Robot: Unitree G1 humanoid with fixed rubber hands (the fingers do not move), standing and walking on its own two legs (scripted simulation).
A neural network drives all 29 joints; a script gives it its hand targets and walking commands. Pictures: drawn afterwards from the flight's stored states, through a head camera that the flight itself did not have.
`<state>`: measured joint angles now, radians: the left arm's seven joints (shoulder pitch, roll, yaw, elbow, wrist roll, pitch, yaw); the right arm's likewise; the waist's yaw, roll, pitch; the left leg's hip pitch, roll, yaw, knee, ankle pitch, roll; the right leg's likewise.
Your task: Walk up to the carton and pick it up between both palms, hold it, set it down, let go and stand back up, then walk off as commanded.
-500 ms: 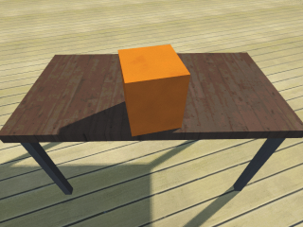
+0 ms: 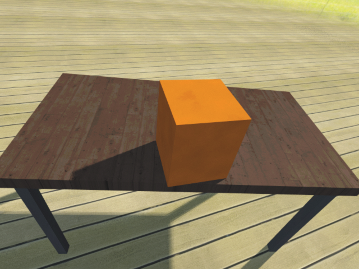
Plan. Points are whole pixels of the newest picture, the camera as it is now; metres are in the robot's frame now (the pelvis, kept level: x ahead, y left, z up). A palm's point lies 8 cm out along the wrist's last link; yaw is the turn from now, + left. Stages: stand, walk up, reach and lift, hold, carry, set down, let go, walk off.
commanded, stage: walk up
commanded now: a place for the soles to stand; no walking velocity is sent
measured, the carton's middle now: (194, 131) +0.53 -0.05 +0.03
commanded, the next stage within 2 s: none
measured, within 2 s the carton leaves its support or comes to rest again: neither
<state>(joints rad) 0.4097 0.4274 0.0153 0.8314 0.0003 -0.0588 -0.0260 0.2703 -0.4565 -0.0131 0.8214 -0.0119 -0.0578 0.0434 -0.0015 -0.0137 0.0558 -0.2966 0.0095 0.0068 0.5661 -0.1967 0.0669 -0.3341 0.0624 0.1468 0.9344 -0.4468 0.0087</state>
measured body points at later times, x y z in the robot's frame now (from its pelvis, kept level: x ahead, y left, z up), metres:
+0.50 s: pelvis +0.01 +0.00 -0.01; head +0.00 -0.01 +0.44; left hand +0.01 +0.33 -0.11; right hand +0.09 -0.32 -0.12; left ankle +0.04 +0.08 -0.70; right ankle +0.04 -0.13 -0.73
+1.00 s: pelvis +0.08 +0.04 +0.00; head +0.07 +0.11 +0.45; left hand +0.14 +0.33 -0.16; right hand +0.11 -0.32 -0.03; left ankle +0.05 +0.09 -0.73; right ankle +0.15 -0.10 -0.68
